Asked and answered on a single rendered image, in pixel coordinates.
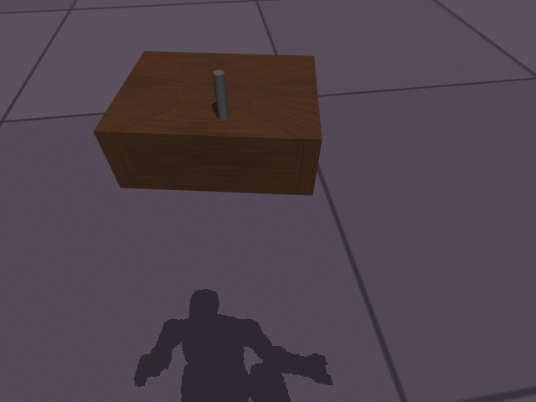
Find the can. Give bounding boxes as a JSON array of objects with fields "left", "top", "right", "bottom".
[{"left": 213, "top": 70, "right": 229, "bottom": 121}]

